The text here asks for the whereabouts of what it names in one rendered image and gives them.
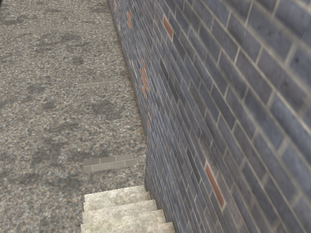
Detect stairs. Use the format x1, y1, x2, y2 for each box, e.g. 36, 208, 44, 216
81, 184, 175, 233

